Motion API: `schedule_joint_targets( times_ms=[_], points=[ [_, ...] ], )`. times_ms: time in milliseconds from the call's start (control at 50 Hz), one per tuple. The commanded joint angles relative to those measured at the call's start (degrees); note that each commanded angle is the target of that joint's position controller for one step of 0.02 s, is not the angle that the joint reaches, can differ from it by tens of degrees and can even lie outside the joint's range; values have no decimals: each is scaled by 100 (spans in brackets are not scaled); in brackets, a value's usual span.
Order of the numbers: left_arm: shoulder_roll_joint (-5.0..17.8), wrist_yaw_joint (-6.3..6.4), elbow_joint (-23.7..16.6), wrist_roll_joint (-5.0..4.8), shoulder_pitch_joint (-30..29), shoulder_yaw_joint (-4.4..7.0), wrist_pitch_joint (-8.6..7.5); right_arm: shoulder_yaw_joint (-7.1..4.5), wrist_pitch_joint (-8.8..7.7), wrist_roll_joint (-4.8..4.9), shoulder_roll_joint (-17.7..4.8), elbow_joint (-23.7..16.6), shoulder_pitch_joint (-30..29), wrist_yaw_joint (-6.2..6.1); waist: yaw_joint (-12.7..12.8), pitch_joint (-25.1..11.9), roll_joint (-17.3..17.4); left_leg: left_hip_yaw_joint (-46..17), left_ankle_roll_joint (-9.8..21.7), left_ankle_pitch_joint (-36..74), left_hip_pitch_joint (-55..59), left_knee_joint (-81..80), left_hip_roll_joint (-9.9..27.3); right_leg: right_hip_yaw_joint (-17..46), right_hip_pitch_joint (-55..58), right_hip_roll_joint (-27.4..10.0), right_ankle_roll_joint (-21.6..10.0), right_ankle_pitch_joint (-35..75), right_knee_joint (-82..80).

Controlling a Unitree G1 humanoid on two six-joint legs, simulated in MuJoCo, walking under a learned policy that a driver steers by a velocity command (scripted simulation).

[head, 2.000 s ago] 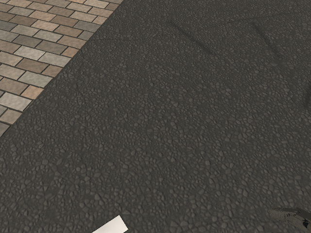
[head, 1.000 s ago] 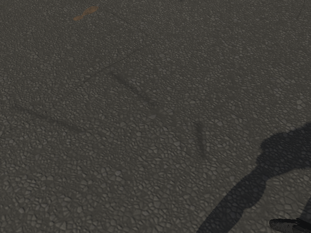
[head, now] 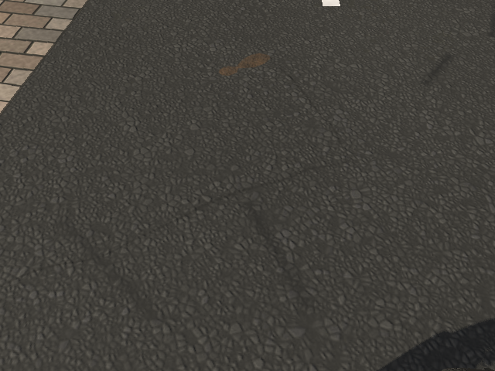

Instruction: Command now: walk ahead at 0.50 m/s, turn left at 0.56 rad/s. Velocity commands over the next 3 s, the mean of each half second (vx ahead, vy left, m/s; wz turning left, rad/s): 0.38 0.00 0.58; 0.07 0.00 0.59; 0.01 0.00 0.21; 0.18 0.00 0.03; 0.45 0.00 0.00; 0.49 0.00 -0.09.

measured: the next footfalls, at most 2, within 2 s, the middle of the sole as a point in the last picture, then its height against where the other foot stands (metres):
left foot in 0.08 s outside the picture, level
right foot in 0.54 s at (278, 369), level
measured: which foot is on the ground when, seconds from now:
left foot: up 0.00-0.06, down 0.08-0.54, up 0.56-0.96, down 0.98-1.00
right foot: down 0.00-0.10, up 0.12-0.52, down 0.54-0.98, up 1.00-1.00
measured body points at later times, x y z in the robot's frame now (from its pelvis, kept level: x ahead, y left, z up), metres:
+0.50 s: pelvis +0.26 +0.04 +0.00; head +0.29 +0.06 +0.45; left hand +0.40 +0.34 -0.08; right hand +0.42 -0.23 -0.10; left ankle +0.17 +0.12 -0.73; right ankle +0.44 -0.04 -0.71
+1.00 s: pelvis +0.31 +0.07 -0.01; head +0.32 +0.10 +0.44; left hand +0.27 +0.39 -0.12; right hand +0.60 -0.08 -0.08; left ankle +0.26 +0.16 -0.74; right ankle +0.44 -0.03 -0.73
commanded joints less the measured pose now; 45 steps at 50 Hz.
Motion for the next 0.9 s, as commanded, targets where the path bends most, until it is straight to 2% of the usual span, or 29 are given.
schedule_joint_targets(
  times_ms=[20,40,60,80,100,120,140,160,180,200,220,260,300,320,380,440,500,520,540,560,580,600,620,640,680,720,800,900],
  points=[
    [1176,34,-289,-108,-235,292,32,-125,-53,-19,-442,-592,-377,68,-236,221,-614,337,285,-581,197,-274,-226,374,57,-1662,-848,3555,104],
    [1269,48,-295,-144,-272,319,70,-198,-31,-33,-564,-564,-100,60,-433,-15,-715,535,412,-866,681,-295,-460,259,111,-1624,-777,4590,652],
    [1284,58,-307,-179,-363,318,120,-331,-17,-21,-760,-392,623,36,-879,-403,-655,715,586,-750,1649,-583,-763,66,-51,-1462,-647,5264,1668],
    [1098,78,-325,-124,-264,241,119,-541,22,2,-1147,-104,1622,-50,-1321,-936,-426,531,803,-471,3265,-751,-924,-46,-890,-1214,-424,4772,3081],
    [432,44,-596,167,133,20,45,-696,43,50,-1872,-55,1913,-164,-1007,-1325,1108,-2049,1586,-580,5211,-953,553,7,-3308,-510,-28,601,5283],
    [360,-17,-756,110,3,-87,-165,-602,-68,30,-1835,-308,1866,-111,-966,-2363,1147,-4802,2358,-1817,5985,-2100,1364,1434,-4478,267,53,-1699,6418],
    [859,-75,-889,-150,-713,41,-288,-459,-165,-15,-1376,-268,1787,-50,-1226,-1831,417,-4262,1977,-1867,5690,-2417,1282,1852,-5076,-47,-74,-1241,6591],
    [800,-78,-970,-188,-918,9,-358,-404,-224,-30,-1204,-228,1584,-53,-1075,-1170,305,-3507,1774,-1547,4947,-2385,1075,1773,-5158,-263,-190,-742,6226],
    [752,-24,-889,-48,-892,6,-370,-340,-236,-28,-1013,-267,1188,-69,-805,-763,-73,-2863,1581,-944,4105,-2362,822,1776,-4824,-492,-189,-350,5735],
    [808,6,-840,53,-782,49,-328,-281,-240,-78,-847,-348,887,-95,-569,-594,26,-2423,1492,-343,3437,-2429,636,1812,-4360,-639,-161,-86,5317],
    [815,-5,-821,76,-702,65,-255,-256,-240,-124,-793,-432,736,-118,-440,-540,131,-2249,1479,-49,3036,-2556,509,1819,-4030,-676,-118,70,5141],
    [687,17,-807,141,-676,52,-137,-280,-261,-136,-882,-445,644,-184,-330,-446,74,-1821,1519,1520,2572,-2556,406,1681,-3780,-565,77,202,4762],
    [534,51,-871,181,-883,5,-71,-333,-235,-120,-1028,-365,748,-283,-334,-382,9,-1372,1421,2595,2312,-2393,221,1572,-3692,-372,248,576,4125],
    [445,51,-912,186,-1059,-33,-59,-349,-197,-87,-1054,-319,809,-326,-388,-391,48,-1200,1298,2699,2235,-2295,85,1542,-3591,-271,284,909,3695],
    [327,-18,-1011,114,-1568,-105,-47,-371,-48,-19,-1058,-224,991,-424,-611,-539,317,-1143,983,2234,2193,-2046,-138,1528,-3129,82,287,1929,2485],
    [475,-85,-1104,67,-1829,-63,-32,-378,60,-5,-1031,-148,1127,-469,-696,-567,402,-1649,859,1587,2480,-1744,-13,1718,-2964,246,233,1989,1858],
    [706,-108,-1073,98,-1552,49,-95,-360,98,-20,-919,-240,898,-510,-495,-570,556,-2259,722,1174,2806,-1143,16,1885,-2658,225,24,1674,1324],
    [733,-92,-1018,133,-1289,76,-139,-330,98,-5,-831,-313,718,-509,-304,-634,514,-2233,561,918,2735,-744,-204,1802,-2188,127,-104,2212,864],
    [995,-43,-1035,239,-1003,131,-164,-239,71,-74,-543,-435,769,-497,-267,-1139,36,-1928,312,115,2363,241,-601,2332,-1126,-627,-425,3580,935],
    [1175,10,-1093,351,-911,126,-102,-142,65,-165,-201,-373,1704,-486,-707,-1647,-1308,-1316,-62,-3600,1098,1687,-1343,3721,395,-2010,-1246,5979,1258],
    [1120,-13,-963,215,-660,161,17,-195,79,-54,-665,-338,2294,-455,-778,-2134,-1988,-1060,-281,-4054,359,2794,-1176,5153,731,-2774,-1944,4762,1016],
    [731,-2,-1128,128,-918,62,74,-333,169,8,-1119,-202,1961,-471,-619,-1672,-1236,-1073,-474,-3539,137,3292,-877,4662,320,-2363,-1787,3606,851],
    [524,19,-1174,141,-1111,-8,153,-390,282,14,-1246,-256,1440,-499,-509,-1255,-875,-868,-573,-3103,23,3383,-745,3849,-148,-1983,-1512,2867,777],
    [462,37,-1211,153,-1310,-50,225,-406,394,7,-1207,-281,1223,-527,-521,-972,-734,-781,-636,-2840,102,3363,-621,3390,-664,-1721,-1398,2361,621],
    [602,90,-1165,204,-1536,-21,306,-353,489,20,-917,-381,1130,-518,-628,-556,-968,-484,-652,-2415,535,3015,-507,2600,-1567,-1309,-1328,1881,253],
    [611,130,-1102,217,-1503,2,327,-289,478,12,-677,-424,1120,-517,-588,-599,-1112,-271,-660,-2292,695,2525,-490,2206,-1544,-1253,-1427,1985,127],
    [790,161,-1030,159,-1492,82,375,-220,435,-50,-594,-581,764,-454,-448,-847,-1037,-177,-572,-1994,996,1547,-221,1920,-1280,-1583,-1594,2078,90],
    [993,98,-930,61,-1518,156,464,-245,454,-45,-706,-627,696,-304,-453,-751,-1122,152,-302,-1751,1668,380,-265,1571,-1355,-1726,-1438,1595,150]
  ],
)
